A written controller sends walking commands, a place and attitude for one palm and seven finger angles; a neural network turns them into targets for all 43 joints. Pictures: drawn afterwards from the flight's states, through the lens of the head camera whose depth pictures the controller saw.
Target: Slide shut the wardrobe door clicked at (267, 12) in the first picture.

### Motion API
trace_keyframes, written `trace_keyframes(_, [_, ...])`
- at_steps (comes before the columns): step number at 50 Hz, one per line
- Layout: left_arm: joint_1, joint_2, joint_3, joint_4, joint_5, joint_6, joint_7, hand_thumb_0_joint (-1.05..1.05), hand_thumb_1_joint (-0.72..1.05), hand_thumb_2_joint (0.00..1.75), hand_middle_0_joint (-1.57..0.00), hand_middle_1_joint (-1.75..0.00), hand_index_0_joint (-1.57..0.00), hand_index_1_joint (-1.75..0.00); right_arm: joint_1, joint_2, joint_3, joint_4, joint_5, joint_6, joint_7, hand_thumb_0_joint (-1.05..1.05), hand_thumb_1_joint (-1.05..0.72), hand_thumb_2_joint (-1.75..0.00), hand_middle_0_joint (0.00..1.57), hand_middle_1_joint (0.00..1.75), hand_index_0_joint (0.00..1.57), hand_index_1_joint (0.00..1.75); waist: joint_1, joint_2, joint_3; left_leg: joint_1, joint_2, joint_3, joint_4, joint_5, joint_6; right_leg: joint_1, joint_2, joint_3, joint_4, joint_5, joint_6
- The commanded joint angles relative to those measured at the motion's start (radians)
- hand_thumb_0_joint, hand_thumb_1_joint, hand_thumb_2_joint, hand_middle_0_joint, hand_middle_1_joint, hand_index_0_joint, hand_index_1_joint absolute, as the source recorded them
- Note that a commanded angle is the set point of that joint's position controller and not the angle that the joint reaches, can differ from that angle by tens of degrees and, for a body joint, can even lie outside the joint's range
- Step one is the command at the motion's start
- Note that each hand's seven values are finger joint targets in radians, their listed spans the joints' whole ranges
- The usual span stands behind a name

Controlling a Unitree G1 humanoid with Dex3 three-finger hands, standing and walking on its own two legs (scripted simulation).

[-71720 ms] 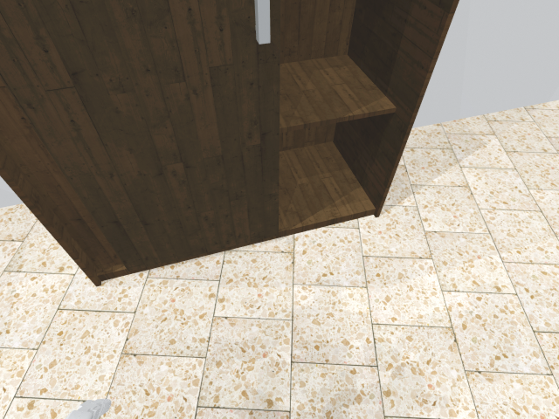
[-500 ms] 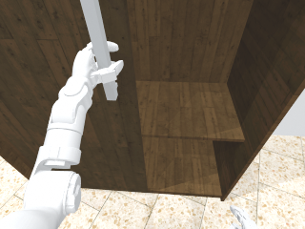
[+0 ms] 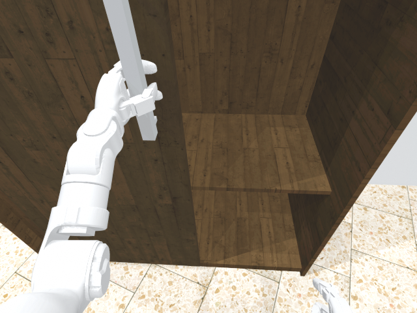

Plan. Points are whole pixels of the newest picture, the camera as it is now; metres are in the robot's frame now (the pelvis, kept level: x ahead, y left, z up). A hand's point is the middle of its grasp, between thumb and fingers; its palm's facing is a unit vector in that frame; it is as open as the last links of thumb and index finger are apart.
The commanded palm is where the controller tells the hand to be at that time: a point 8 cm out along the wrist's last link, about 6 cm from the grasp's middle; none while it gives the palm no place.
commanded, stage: grip the handle and tug to test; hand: left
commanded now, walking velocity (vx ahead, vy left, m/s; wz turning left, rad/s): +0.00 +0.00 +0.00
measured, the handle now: (138, 69) +0.46 +0.14 +0.27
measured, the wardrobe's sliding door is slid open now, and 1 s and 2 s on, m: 0.47 0.47 0.45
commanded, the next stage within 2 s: tug the door sideways, standing still in 0.32 s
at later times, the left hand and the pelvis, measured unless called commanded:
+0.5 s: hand (149, 100) +0.42 +0.12 +0.23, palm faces -0.03 -1.00 -0.02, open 6.0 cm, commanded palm +0.39 +0.16 +0.24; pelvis +0.03 +0.00 +0.00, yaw -1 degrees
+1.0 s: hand (149, 99) +0.42 +0.12 +0.23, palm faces +0.05 -1.00 -0.05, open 5.8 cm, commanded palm +0.40 +0.12 +0.24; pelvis +0.02 +0.01 -0.01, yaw +4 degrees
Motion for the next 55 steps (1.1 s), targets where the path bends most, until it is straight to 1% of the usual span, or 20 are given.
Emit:
trace_keyframes(1, [-0.419, 0.197, 0.053, -0.276, -0.002, -0.071, -0.008, 0.0, 0.9, 0.9, -0.45, -1.4, -0.45, -1.4, -0.123, -0.113, -0.041, -0.164, 0.001, -0.046, -0.002, 0.0, -0.9, -0.9, 0.2, 0.3, 0.2, 0.3, 0.021, -0.086, -0.312, 0.143, -0.001, -0.02, -0.006, 0.361, 0.034, 0.078, 0.0, -0.011, -0.02, 0.385, -0.013])
trace_keyframes(4, [-0.327, 0.243, 0.099, -0.282, -0.009, -0.057, -0.011, 0.0, 0.9, 0.9, -0.45, -1.4, -0.45, -1.4, -0.132, -0.117, -0.04, -0.172, -0.001, -0.039, -0.001, 0.0, -0.9, -0.9, 0.2, 0.3, 0.2, 0.3, 0.047, -0.082, -0.303, 0.118, -0.005, -0.018, -0.008, 0.372, 0.032, 0.109, -0.002, -0.011, -0.019, 0.404, -0.016])
trace_keyframes(5, [-0.33, 0.249, 0.108, -0.304, -0.011, -0.056, -0.014, 0.0, 0.9, 0.9, -0.45, -1.4, -0.45, -1.4, -0.133, -0.117, -0.039, -0.176, -0.001, -0.038, 0.0, 0.0, -0.9, -0.9, 0.2, 0.3, 0.2, 0.3, 0.042, -0.093, -0.308, 0.116, -0.003, -0.016, -0.011, 0.375, 0.034, 0.116, -0.003, -0.009, -0.018, 0.419, -0.014])
trace_keyframes(7, [-0.311, 0.252, 0.11, -0.321, -0.013, -0.045, -0.022, 0.0, 0.9, 0.9, -0.45, -1.4, -0.45, -1.4, -0.14, -0.118, -0.039, -0.183, 0.002, -0.035, -0.002, 0.0, -0.9, -0.9, 0.2, 0.3, 0.2, 0.3, 0.042, -0.098, -0.308, 0.119, -0.002, -0.012, -0.01, 0.379, 0.035, 0.116, -0.001, -0.01, -0.017, 0.428, -0.012])
trace_keyframes(8, [-0.297, 0.227, 0.095, -0.346, -0.015, -0.039, -0.026, 0.0, 0.9, 0.9, -0.45, -1.4, -0.45, -1.4, -0.15, -0.113, -0.04, -0.191, 0.003, -0.036, -0.001, 0.0, -0.9, -0.9, 0.2, 0.3, 0.2, 0.3, 0.045, -0.082, -0.312, 0.128, -0.004, -0.009, -0.009, 0.392, 0.036, 0.116, -0.002, -0.008, -0.016, 0.441, -0.012])
trace_keyframes(9, [-0.248, 0.257, 0.125, -0.349, -0.02, -0.033, -0.022, 0.0, 0.9, 0.9, -0.45, -1.4, -0.45, -1.4, -0.15, -0.117, -0.042, -0.191, 0.002, -0.034, 0.003, 0.0, -0.9, -0.9, 0.2, 0.3, 0.2, 0.3, 0.061, -0.078, -0.313, 0.114, -0.007, -0.01, -0.006, 0.399, 0.032, 0.131, -0.003, -0.013, -0.015, 0.445, -0.016])
trace_keyframes(13, [-0.17, 0.241, 0.128, -0.445, -0.026, -0.01, -0.031, 0.0, 0.9, 0.9, -0.45, -1.4, -0.45, -1.4, -0.167, -0.113, -0.04, -0.215, 0.003, -0.029, 0.006, 0.0, -0.9, -0.9, 0.2, 0.3, 0.2, 0.3, 0.066, -0.083, -0.34, 0.126, -0.006, -0.002, -0.002, 0.454, 0.034, 0.153, -0.003, -0.012, -0.001, 0.519, -0.012])
trace_keyframes(14, [-0.113, 0.275, 0.163, -0.457, -0.028, -0.005, -0.027, 0.0, 0.9, 0.9, -0.45, -1.4, -0.45, -1.4, -0.172, -0.115, -0.042, -0.216, 0.003, -0.024, 0.008, 0.0, -0.9, -0.9, 0.2, 0.3, 0.2, 0.3, 0.082, -0.087, -0.341, 0.114, -0.006, 0.0, 0.002, 0.476, 0.032, 0.174, -0.005, -0.015, 0.004, 0.541, -0.015])
trace_keyframes(16, [-0.074, 0.233, 0.13, -0.54, -0.03, 0.004, -0.034, 0.0, 0.9, 0.9, -0.45, -1.4, -0.45, -1.4, -0.185, -0.109, -0.039, -0.233, 0.006, -0.022, 0.014, 0.0, -0.9, -0.9, 0.2, 0.3, 0.2, 0.3, 0.079, -0.073, -0.357, 0.129, -0.006, 0.002, 0.007, 0.525, 0.03, 0.178, -0.006, -0.017, 0.019, 0.592, -0.014])
trace_keyframes(19, [-0.004, 0.236, 0.137, -0.585, -0.036, 0.027, -0.031, 0.0, 0.9, 0.9, -0.45, -1.4, -0.45, -1.4, -0.191, -0.112, -0.043, -0.234, 0.006, -0.02, 0.023, 0.0, -0.9, -0.9, 0.2, 0.3, 0.2, 0.3, 0.091, -0.08, -0.36, 0.128, -0.007, 0.003, 0.022, 0.576, 0.028, 0.185, -0.006, -0.021, 0.031, 0.647, -0.014])
trace_keyframes(21, [0.008, 0.224, 0.132, -0.636, -0.036, 0.039, -0.034, 0.0, 0.9, 0.9, -0.45, -1.4, -0.45, -1.4, -0.198, -0.11, -0.043, -0.241, 0.007, -0.018, 0.022, 0.0, -0.9, -0.9, 0.2, 0.3, 0.2, 0.3, 0.082, -0.086, -0.372, 0.139, -0.005, 0.01, 0.025, 0.587, 0.03, 0.182, -0.006, -0.02, 0.035, 0.668, -0.008])
trace_keyframes(24, [-0.158, 0.123, 0.018, -0.591, -0.038, 0.069, -0.023, 0.0, 0.9, 0.9, -0.45, -1.4, -0.45, -1.4, -0.199, -0.11, -0.043, -0.205, 0.009, -0.021, 0.018, 0.0, -0.9, -0.9, 0.2, 0.3, 0.2, 0.3, 0.041, -0.067, -0.323, 0.168, -0.006, 0.007, 0.042, 0.573, 0.033, 0.111, -0.001, -0.021, 0.02, 0.635, -0.005])
trace_keyframes(27, [-0.317, 0.041, -0.056, -0.536, -0.025, 0.094, 0.006, 0.0, 0.9, 0.9, -0.45, -1.4, -0.45, -1.4, -0.184, -0.109, -0.047, -0.17, 0.006, -0.031, 0.012, 0.0, -0.9, -0.9, 0.2, 0.3, 0.2, 0.3, 0.002, -0.07, -0.319, 0.204, -0.007, -0.005, 0.062, 0.571, 0.036, 0.052, 0.004, -0.025, 0.023, 0.611, -0.002])
trace_keyframes(29, [-0.326, 0.008, -0.09, -0.516, -0.014, 0.104, 0.027, 0.0, 0.9, 0.9, -0.45, -1.4, -0.45, -1.4, -0.178, -0.105, -0.047, -0.152, 0.004, -0.027, 0.015, 0.0, -0.9, -0.9, 0.2, 0.3, 0.2, 0.3, 0.003, -0.04, -0.315, 0.208, -0.01, -0.009, 0.074, 0.592, 0.033, 0.05, 0.002, -0.028, 0.031, 0.614, -0.009])
trace_keyframes(31, [-0.358, -0.025, -0.125, -0.526, 0.0, 0.101, 0.034, 0.0, 0.9, 0.9, -0.45, -1.4, -0.45, -1.4, -0.176, -0.099, -0.046, -0.154, -0.001, -0.023, 0.015, 0.0, -0.9, -0.9, 0.2, 0.3, 0.2, 0.3, -0.004, -0.024, -0.353, 0.232, -0.013, -0.017, 0.084, 0.62, 0.034, 0.046, -0.001, -0.027, 0.046, 0.63, -0.01])
trace_keyframes(36, [-0.42, -0.103, -0.202, -0.482, 0.006, 0.066, 0.033, 0.0, 0.9, 0.9, -0.45, -1.4, -0.45, -1.4, -0.181, -0.086, -0.043, -0.153, -0.008, -0.011, 0.021, 0.0, -0.9, -0.9, 0.2, 0.3, 0.2, 0.3, -0.014, -0.083, -0.356, 0.239, -0.014, -0.04, 0.092, 0.605, 0.037, 0.03, 0.0, -0.037, 0.06, 0.599, -0.013])
trace_keyframes(41, [-0.51, -0.16, -0.274, -0.452, 0.023, 0.018, 0.035, 0.0, 0.9, 0.9, -0.45, -1.4, -0.45, -1.4, -0.182, -0.071, -0.039, -0.154, -0.01, 0.0, 0.031, 0.0, -0.9, -0.9, 0.2, 0.3, 0.2, 0.3, -0.026, -0.025, -0.353, 0.271, -0.004, -0.067, 0.092, 0.597, 0.027, -0.015, 0.0, -0.039, 0.065, 0.513, -0.022])
trace_keyframes(48, [-0.602, -0.256, -0.355, -0.366, 0.025, -0.028, 0.047, 0.0, 0.9, 0.9, -0.45, -1.4, -0.45, -1.4, -0.165, -0.06, -0.038, -0.14, -0.012, -0.008, 0.041, 0.0, -0.9, -0.9, 0.2, 0.3, 0.2, 0.3, -0.042, -0.029, -0.337, 0.282, 0.008, -0.102, 0.08, 0.541, 0.012, -0.068, 0.004, -0.048, 0.065, 0.404, -0.026])
trace_keyframes(51, [-0.652, -0.257, -0.361, -0.344, 0.03, -0.053, 0.062, 0.0, 0.9, 0.9, -0.45, -1.4, -0.45, -1.4, -0.152, -0.061, -0.041, -0.126, -0.013, -0.015, 0.045, 0.0, -0.9, -0.9, 0.2, 0.3, 0.2, 0.3, -0.046, 0.0, -0.347, 0.296, 0.014, -0.114, 0.072, 0.524, -0.001, -0.086, 0.005, -0.05, 0.059, 0.356, -0.03])
trace_keyframes(55, [-0.689, -0.266, -0.361, -0.308, 0.028, -0.077, 0.074, 0.0, 0.9, 0.9, -0.45, -1.4, -0.45, -1.4, -0.133, -0.063, -0.042, -0.111, -0.016, -0.03, 0.048, 0.0, -0.9, -0.9, 0.2, 0.3, 0.2, 0.3, -0.047, -0.012, -0.345, 0.282, 0.012, -0.117, 0.057, 0.477, -0.006, -0.086, 0.007, -0.053, 0.049, 0.322, -0.03])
